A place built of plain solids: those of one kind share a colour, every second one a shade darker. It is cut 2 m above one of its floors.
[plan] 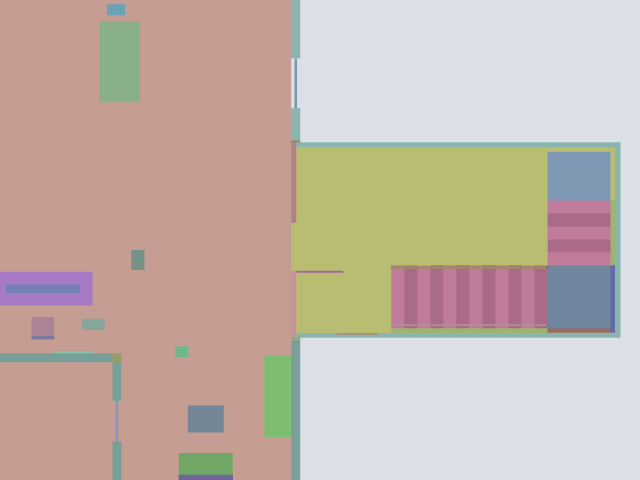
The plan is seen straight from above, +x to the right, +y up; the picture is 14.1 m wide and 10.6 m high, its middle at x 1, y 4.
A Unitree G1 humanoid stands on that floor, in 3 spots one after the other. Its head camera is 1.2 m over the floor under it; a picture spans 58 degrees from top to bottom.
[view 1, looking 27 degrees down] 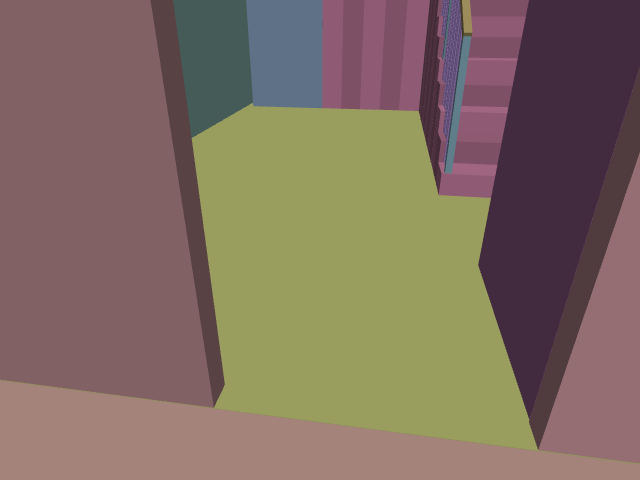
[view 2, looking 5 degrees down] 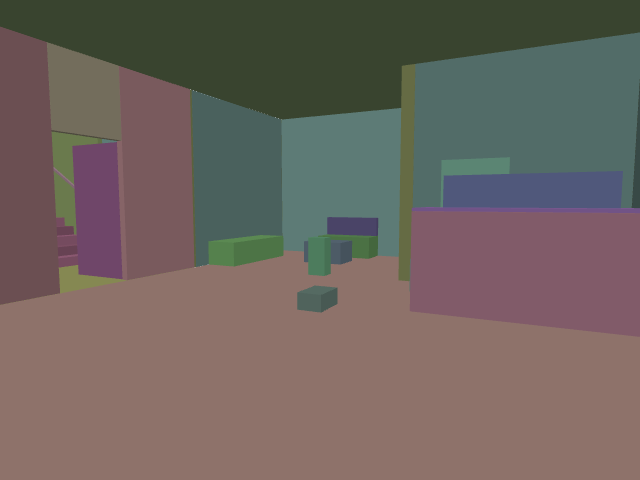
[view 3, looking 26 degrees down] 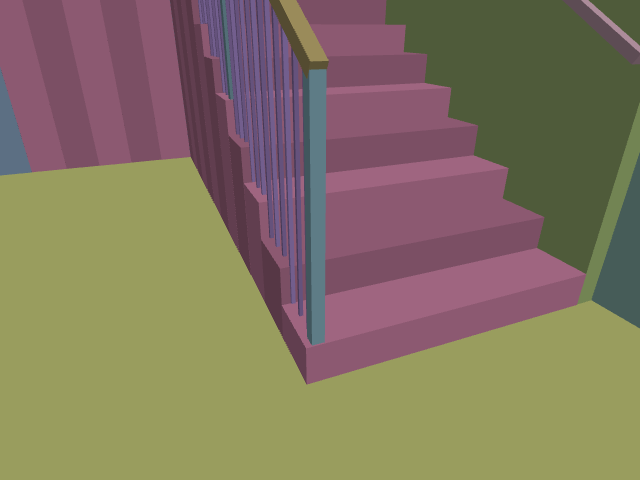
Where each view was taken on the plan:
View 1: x -0.64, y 3.85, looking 9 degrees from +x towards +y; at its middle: floor_slab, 2.64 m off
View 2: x -5.18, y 7.94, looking -64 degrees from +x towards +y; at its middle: lobby_wet_floor_sign_body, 7.02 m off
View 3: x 1.43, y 3.85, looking -22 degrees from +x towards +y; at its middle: posts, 1.38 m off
